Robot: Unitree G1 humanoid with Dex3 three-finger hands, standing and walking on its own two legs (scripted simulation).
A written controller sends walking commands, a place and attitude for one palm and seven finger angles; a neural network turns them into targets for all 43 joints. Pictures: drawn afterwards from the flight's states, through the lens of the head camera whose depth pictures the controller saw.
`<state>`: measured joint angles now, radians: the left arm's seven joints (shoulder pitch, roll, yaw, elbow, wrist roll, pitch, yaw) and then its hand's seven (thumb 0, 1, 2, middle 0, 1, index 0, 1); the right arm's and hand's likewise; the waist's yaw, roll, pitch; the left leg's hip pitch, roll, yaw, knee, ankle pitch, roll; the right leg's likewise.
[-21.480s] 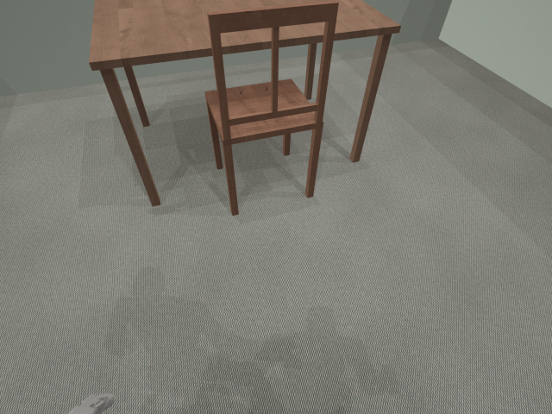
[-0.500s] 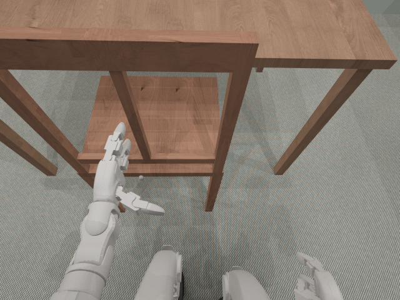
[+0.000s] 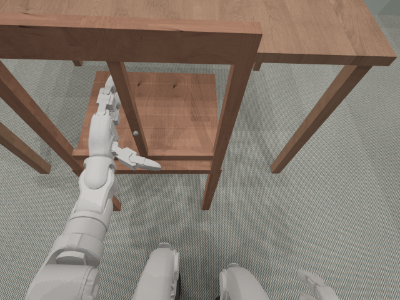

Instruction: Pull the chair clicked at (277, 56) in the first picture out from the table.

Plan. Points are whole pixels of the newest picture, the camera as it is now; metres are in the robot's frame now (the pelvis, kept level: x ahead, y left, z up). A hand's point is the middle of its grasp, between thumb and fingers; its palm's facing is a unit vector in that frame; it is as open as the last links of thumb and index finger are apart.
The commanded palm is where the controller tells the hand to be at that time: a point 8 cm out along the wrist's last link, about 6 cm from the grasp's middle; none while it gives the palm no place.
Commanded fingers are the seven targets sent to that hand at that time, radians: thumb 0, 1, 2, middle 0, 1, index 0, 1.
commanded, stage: push the fingers through the gap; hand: left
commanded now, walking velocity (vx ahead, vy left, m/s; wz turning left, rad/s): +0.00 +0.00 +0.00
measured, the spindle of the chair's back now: (133, 117) +0.46 +0.16 +0.04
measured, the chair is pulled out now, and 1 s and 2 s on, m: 0.00 0.00 0.02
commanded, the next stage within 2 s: hook a spindle and tug to test in 0.54 s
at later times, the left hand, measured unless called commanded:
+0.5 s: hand (144, 141) +0.42 +0.13 +0.02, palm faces +0.06 -1.00 +0.01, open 16.9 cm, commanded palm +0.40 +0.17 +0.03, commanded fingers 0.00 -0.50 0.30 -0.06 -0.08 -0.06 -0.08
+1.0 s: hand (144, 132) +0.44 +0.13 +0.03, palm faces +0.04 -1.00 -0.07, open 15.4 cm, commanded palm +0.41 +0.17 +0.03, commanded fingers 0.00 -0.28 0.40 -0.39 -1.12 -0.39 -1.12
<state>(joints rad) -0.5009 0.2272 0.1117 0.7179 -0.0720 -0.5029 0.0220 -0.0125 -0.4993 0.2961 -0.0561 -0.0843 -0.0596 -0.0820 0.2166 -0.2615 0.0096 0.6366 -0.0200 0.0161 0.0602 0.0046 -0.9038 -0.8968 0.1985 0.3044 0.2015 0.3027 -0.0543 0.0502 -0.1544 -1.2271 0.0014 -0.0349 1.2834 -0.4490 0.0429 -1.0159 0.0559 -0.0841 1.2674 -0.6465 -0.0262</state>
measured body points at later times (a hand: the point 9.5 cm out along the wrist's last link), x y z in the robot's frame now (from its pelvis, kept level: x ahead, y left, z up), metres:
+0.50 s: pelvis +0.00 +0.00 +0.01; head +0.13 +0.02 +0.44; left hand +0.41 +0.18 +0.02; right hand +0.09 -0.26 -0.11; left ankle +0.08 +0.09 -0.62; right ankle -0.02 -0.11 -0.62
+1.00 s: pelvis -0.01 -0.01 +0.00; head +0.12 +0.01 +0.43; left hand +0.43 +0.18 +0.03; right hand +0.10 -0.26 -0.12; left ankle +0.08 +0.09 -0.62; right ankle -0.02 -0.11 -0.62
